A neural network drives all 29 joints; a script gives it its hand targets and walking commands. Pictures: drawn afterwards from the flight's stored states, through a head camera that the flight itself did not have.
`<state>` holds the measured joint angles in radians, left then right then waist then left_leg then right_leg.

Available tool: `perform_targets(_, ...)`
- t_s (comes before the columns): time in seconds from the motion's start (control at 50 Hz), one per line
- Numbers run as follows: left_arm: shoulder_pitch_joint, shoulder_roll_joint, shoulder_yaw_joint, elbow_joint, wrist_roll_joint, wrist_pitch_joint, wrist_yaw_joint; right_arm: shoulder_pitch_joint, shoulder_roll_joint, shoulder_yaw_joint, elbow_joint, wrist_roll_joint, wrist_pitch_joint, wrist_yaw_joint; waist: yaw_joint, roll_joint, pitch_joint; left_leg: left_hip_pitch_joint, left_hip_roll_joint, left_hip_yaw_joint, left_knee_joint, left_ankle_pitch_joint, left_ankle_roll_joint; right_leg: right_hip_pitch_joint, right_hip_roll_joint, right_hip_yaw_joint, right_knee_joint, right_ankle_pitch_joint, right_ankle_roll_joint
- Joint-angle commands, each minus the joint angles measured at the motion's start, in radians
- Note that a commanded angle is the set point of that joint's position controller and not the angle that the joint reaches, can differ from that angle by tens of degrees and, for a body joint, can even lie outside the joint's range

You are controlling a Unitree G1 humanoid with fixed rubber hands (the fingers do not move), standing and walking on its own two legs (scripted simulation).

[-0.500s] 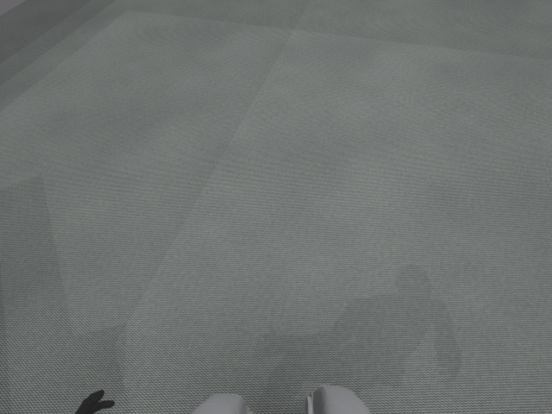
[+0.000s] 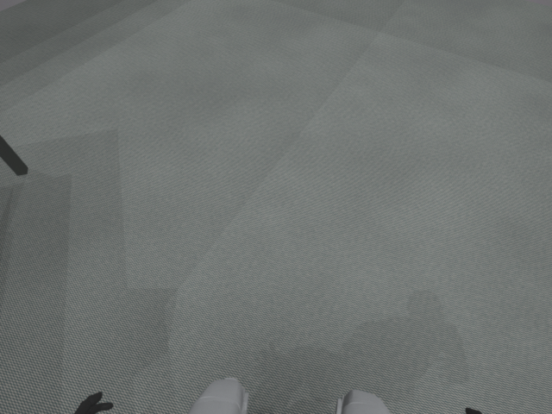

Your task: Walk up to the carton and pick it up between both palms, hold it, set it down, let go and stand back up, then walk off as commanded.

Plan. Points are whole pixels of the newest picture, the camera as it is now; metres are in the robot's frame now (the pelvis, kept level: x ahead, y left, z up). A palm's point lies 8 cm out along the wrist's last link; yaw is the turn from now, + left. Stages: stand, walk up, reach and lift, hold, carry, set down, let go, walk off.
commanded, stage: walk up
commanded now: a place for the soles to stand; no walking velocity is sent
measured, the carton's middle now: out of the picture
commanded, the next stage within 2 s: none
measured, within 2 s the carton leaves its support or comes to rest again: neither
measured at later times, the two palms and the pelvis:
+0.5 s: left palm out of the picture +0.09 +0.38 -0.08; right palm (417, 382) +0.17 -0.21 -0.10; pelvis +0.06 +0.06 +0.02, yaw +8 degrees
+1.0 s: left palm out of the picture +0.13 +0.43 -0.13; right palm (369, 314) +0.26 -0.14 -0.07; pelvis +0.11 +0.13 +0.00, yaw +19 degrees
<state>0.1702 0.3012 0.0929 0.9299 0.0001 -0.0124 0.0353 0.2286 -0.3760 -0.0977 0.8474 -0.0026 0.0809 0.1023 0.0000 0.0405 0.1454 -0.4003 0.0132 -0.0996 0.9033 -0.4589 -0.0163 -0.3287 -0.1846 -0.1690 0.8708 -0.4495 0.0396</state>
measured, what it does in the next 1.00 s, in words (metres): steps to the left, turning left: right foot, then left foot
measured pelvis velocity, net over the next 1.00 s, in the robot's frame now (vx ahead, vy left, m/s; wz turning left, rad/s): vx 0.11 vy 0.13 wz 0.33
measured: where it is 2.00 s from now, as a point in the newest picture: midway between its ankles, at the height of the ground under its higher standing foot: outside the picture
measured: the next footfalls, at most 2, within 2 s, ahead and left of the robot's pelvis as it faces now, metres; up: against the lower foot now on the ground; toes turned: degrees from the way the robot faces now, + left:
right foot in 0.36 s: +0.10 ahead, +0.01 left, +0.00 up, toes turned +3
left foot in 0.76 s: +0.19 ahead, +0.28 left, +0.00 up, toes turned +10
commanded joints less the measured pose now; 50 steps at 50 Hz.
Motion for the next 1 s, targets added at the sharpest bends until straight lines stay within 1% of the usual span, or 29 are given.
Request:
perform_targets(0.0, -0.146, 0.285, 0.042, -0.147, -0.001, -0.040, -0.004, 0.084, -0.388, -0.108, -0.108, -0.036, -0.045, -0.031, -0.112, 0.266, -0.171, 0.302, 0.189, -0.758, -0.648, 0.203, 0.276, -0.414, 0.177, 0.173, 0.345, -0.228, -0.065)
perform_targets(0.04, -0.150, 0.290, 0.033, -0.129, -0.020, -0.047, -0.014, 0.041, -0.261, -0.072, -0.100, -0.037, -0.021, -0.041, -0.071, 0.183, -0.035, 0.198, 0.089, -0.615, -0.638, 0.202, 0.191, -0.332, 0.152, 0.197, 0.246, -0.129, -0.066)
perform_targets(0.06, -0.116, 0.271, 0.039, -0.108, -0.023, -0.049, -0.018, 0.003, -0.236, -0.056, -0.108, -0.041, -0.019, -0.041, -0.036, 0.197, -0.046, 0.169, 0.071, -0.562, -0.604, 0.239, 0.202, -0.276, 0.150, 0.202, 0.210, -0.104, -0.061)
perform_targets(0.08, -0.081, 0.273, 0.040, -0.098, -0.014, -0.044, -0.015, -0.016, -0.241, -0.057, -0.131, -0.043, -0.025, -0.040, -0.031, 0.162, -0.027, 0.158, 0.071, -0.578, -0.623, 0.250, 0.180, -0.261, 0.158, 0.198, 0.172, -0.096, -0.066)
perform_targets(0.12, -0.058, 0.278, 0.041, -0.097, -0.006, -0.043, -0.018, -0.021, -0.229, -0.052, -0.150, -0.031, -0.027, -0.034, -0.029, 0.125, -0.079, 0.204, 0.078, -0.588, -0.630, 0.203, 0.196, -0.192, 0.179, 0.212, 0.089, -0.101, -0.061)
perform_targets(0.18, -0.064, 0.282, 0.040, -0.105, -0.002, -0.057, -0.008, 0.026, -0.211, -0.043, -0.150, -0.021, -0.035, -0.032, -0.032, 0.117, -0.119, 0.318, 0.119, -0.629, -0.587, 0.347, 0.247, -0.184, 0.199, 0.230, -0.034, -0.144, -0.059)
perform_targets(0.24, -0.082, 0.271, 0.039, -0.124, 0.000, -0.072, -0.016, 0.096, -0.184, -0.040, -0.122, -0.013, -0.045, -0.039, -0.041, 0.020, -0.098, 0.301, 0.149, -0.692, -0.591, 0.424, 0.208, -0.131, 0.219, 0.270, -0.125, -0.106, -0.077)
perform_targets(0.28, -0.021, 0.263, 0.041, -0.117, -0.008, -0.080, -0.016, 0.053, -0.187, -0.043, -0.138, -0.018, -0.053, -0.039, -0.001, 0.041, -0.159, 0.270, 0.154, -0.685, -0.544, 0.451, 0.218, -0.015, 0.187, 0.326, -0.208, -0.073, -0.088)
perform_targets(0.32, 0.039, 0.260, 0.041, -0.096, -0.006, -0.086, -0.011, -0.019, -0.161, -0.034, -0.159, -0.017, -0.055, -0.043, 0.059, -0.003, -0.158, 0.136, 0.079, -0.568, -0.487, 0.544, 0.127, 0.207, 0.172, 0.283, -0.390, 0.087, -0.095)
perform_targets(0.34, 0.130, 0.277, 0.051, -0.067, -0.008, -0.089, -0.001, -0.089, -0.132, -0.026, -0.169, -0.007, -0.060, -0.040, 0.138, -0.110, -0.207, -0.060, -0.026, -0.373, -0.305, 0.486, 0.070, 0.487, 0.097, 0.334, -0.557, 0.229, -0.124)
perform_targets(0.36, 0.193, 0.343, 0.070, -0.066, -0.001, -0.076, 0.002, -0.047, -0.059, -0.005, -0.171, 0.007, -0.067, -0.044, 0.150, -0.380, -0.343, -0.271, -0.155, -0.115, -0.046, -0.021, -0.001, 0.759, -0.175, 0.511, -0.560, 0.361, -0.178)
perform_targets(0.38, 0.112, 0.322, 0.061, -0.097, 0.000, -0.060, 0.012, -0.011, -0.149, -0.014, -0.151, -0.017, -0.056, -0.053, 0.112, -0.182, -0.291, -0.349, -0.105, -0.019, 0.001, -0.081, 0.013, 0.702, -0.269, 0.562, -0.585, 0.262, -0.174)
perform_targets(0.4, 0.046, 0.303, 0.064, -0.116, 0.014, -0.057, 0.014, 0.041, -0.173, -0.015, -0.105, -0.022, -0.049, -0.051, 0.079, -0.170, -0.269, -0.349, -0.064, 0.010, 0.054, -0.046, 0.026, 0.678, -0.293, 0.554, -0.593, 0.236, -0.197)
perform_targets(0.42, 0.055, 0.295, 0.065, -0.120, 0.019, -0.061, 0.019, 0.028, -0.191, -0.017, -0.116, -0.018, -0.046, -0.046, 0.079, -0.120, -0.215, -0.352, -0.043, 0.011, 0.105, -0.015, 0.036, 0.638, -0.289, 0.494, -0.569, 0.391, -0.149)
perform_targets(0.44, 0.044, 0.290, 0.072, -0.099, 0.015, -0.063, 0.013, 0.015, -0.171, -0.014, -0.109, -0.025, -0.039, -0.038, 0.071, -0.134, -0.202, -0.330, -0.022, 0.007, 0.129, -0.002, 0.045, 0.616, -0.258, 0.409, -0.545, 0.452, -0.127)
perform_targets(0.46, 0.050, 0.274, 0.065, -0.102, 0.014, -0.060, 0.015, 0.044, -0.178, -0.016, -0.104, -0.018, -0.039, -0.034, 0.061, -0.119, -0.207, -0.306, -0.051, 0.035, 0.149, 0.015, 0.059, 0.610, -0.191, 0.321, -0.512, 0.610, -0.032)
perform_targets(0.52, 0.032, 0.270, 0.068, -0.114, 0.024, -0.046, -0.003, -0.012, -0.153, -0.001, -0.114, -0.005, -0.048, -0.047, 0.089, -0.203, -0.179, -0.285, -0.018, 0.075, 0.122, 0.064, 0.059, 0.528, -0.135, 0.180, -0.467, 0.733, -0.005)
perform_targets(0.6, -0.029, 0.285, 0.077, -0.158, 0.043, -0.024, -0.025, -0.039, -0.165, 0.004, -0.118, -0.005, -0.064, -0.077, 0.089, -0.209, -0.135, -0.248, 0.027, 0.161, 0.041, 0.088, 0.038, 0.350, -0.148, 0.123, -0.474, 0.623, -0.094)
perform_targets(0.62, -0.075, 0.300, 0.075, -0.171, 0.046, -0.019, -0.034, -0.002, -0.158, 0.003, -0.115, -0.009, -0.070, -0.086, 0.056, -0.235, -0.119, -0.195, 0.040, 0.186, 0.018, 0.116, 0.037, 0.290, -0.154, 0.078, -0.445, 0.623, -0.143)
perform_targets(0.64, -0.084, 0.287, 0.078, -0.185, 0.042, -0.010, -0.040, -0.011, -0.160, 0.005, -0.117, -0.006, -0.075, -0.091, 0.058, -0.183, -0.129, -0.150, 0.051, 0.190, 0.008, 0.145, 0.044, 0.234, -0.139, 0.058, -0.425, 0.623, -0.161)
perform_targets(0.68, -0.159, 0.284, 0.076, -0.205, 0.042, 0.014, -0.050, 0.100, -0.160, -0.007, -0.093, -0.007, -0.079, -0.100, -0.013, -0.172, -0.171, 0.005, 0.025, 0.243, -0.069, 0.206, 0.063, 0.158, -0.119, -0.009, -0.273, 0.649, -0.160)
perform_targets(0.7, -0.217, 0.286, 0.082, -0.222, 0.035, 0.025, -0.058, 0.203, -0.160, -0.013, -0.059, -0.017, -0.085, -0.113, -0.080, -0.210, -0.194, 0.136, 0.006, 0.233, -0.122, 0.262, 0.076, 0.086, -0.075, -0.042, -0.146, 0.683, -0.161)
perform_targets(0.72, -0.261, 0.265, 0.081, -0.235, 0.029, 0.037, -0.064, 0.352, -0.207, -0.041, -0.025, -0.023, -0.089, -0.129, -0.159, -0.134, -0.231, 0.341, -0.017, 0.152, -0.219, 0.312, 0.090, -0.057, -0.024, -0.040, 0.061, 0.629, -0.142)
perform_targets(0.74, -0.225, 0.225, 0.064, -0.235, 0.015, 0.045, -0.068, 0.376, -0.236, -0.051, -0.019, -0.031, -0.094, -0.145, -0.172, -0.008, -0.245, 0.435, -0.060, 0.032, -0.327, 0.294, 0.114, -0.147, 0.060, 0.000, 0.290, 0.444, -0.114)
perform_targets(0.76, -0.209, 0.156, 0.045, -0.252, 0.007, 0.049, -0.075, 0.334, -0.284, -0.050, -0.038, -0.047, -0.093, -0.160, -0.128, 0.268, -0.211, 0.362, 0.080, -0.355, -0.482, 0.364, 0.154, -0.258, 0.217, 0.037, 0.426, -0.071, -0.072)
perform_targets(0.78, -0.193, 0.198, 0.051, -0.257, 0.017, 0.067, -0.078, 0.240, -0.322, -0.055, -0.052, -0.049, -0.092, -0.170, -0.067, 0.234, -0.174, 0.278, 0.214, -0.744, -0.593, 0.250, 0.220, -0.325, 0.245, 0.173, 0.436, -0.156, -0.073)
perform_targets(0.8, -0.165, 0.235, 0.049, -0.258, 0.016, 0.066, -0.076, 0.096, -0.381, -0.060, -0.109, -0.021, -0.098, -0.176, -0.020, 0.209, -0.150, 0.184, 0.296, -0.915, -0.644, 0.220, 0.297, -0.328, 0.224, 0.297, 0.453, -0.182, -0.070)
perform_targets(0.88, -0.142, 0.264, 0.067, -0.210, 0.016, 0.068, -0.090, 0.042, -0.275, -0.032, -0.120, -0.027, -0.110, -0.179, 0.020, 0.118, -0.093, 0.070, 0.132, -0.624, -0.555, 0.279, 0.209, -0.211, 0.193, 0.302, 0.299, -0.079, -0.062)
perform_targets(0.98, -0.176, 0.247, 0.067, -0.239, 0.022, 0.079, -0.084, 0.077, -0.286, -0.036, -0.120, -0.024, -0.118, -0.187, -0.007, 0.107, -0.153, 0.132, 0.172, -0.714, -0.490, 0.487, 0.241, -0.240, 0.199, 0.348, 0.302, -0.085, -0.070)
